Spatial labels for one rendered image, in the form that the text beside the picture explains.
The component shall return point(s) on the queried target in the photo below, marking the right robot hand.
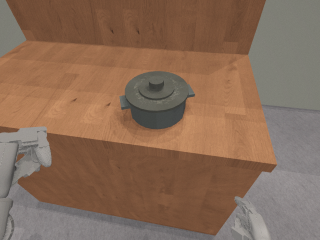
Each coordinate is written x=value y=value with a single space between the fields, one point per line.
x=254 y=225

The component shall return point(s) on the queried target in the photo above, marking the knob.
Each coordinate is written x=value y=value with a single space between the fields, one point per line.
x=156 y=82

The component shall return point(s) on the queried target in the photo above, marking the left robot hand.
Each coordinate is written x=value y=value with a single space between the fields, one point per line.
x=30 y=141

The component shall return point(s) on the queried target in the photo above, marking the table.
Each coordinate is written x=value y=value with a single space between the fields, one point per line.
x=77 y=59

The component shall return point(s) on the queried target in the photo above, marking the lid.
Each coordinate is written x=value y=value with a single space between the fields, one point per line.
x=172 y=95

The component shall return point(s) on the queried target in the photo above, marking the pot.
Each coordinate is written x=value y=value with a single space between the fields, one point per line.
x=159 y=120

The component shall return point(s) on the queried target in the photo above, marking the left robot forearm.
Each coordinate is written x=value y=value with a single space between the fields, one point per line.
x=6 y=221

